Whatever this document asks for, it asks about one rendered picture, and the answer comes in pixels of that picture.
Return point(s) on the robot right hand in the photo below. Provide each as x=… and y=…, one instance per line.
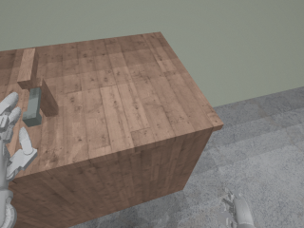
x=238, y=211

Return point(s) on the tap lever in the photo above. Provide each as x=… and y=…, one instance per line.
x=32, y=116

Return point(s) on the counter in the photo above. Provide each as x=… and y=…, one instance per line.
x=123, y=123

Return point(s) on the robot left hand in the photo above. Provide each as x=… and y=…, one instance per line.
x=9, y=116

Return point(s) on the left robot forearm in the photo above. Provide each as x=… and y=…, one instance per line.
x=8, y=214

